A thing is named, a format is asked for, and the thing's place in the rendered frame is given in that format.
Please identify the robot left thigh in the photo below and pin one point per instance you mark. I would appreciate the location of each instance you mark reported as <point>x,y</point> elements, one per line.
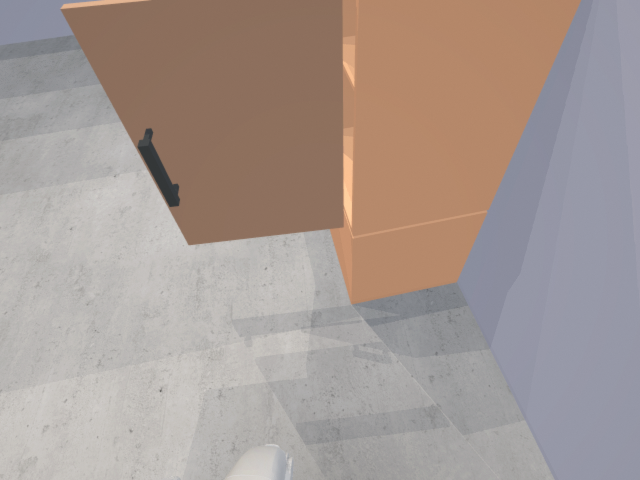
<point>262,463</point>

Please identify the cupboard door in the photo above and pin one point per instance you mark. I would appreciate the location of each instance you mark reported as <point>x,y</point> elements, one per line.
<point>245,101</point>

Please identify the handle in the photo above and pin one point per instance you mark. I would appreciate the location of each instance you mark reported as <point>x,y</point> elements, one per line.
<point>148,152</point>

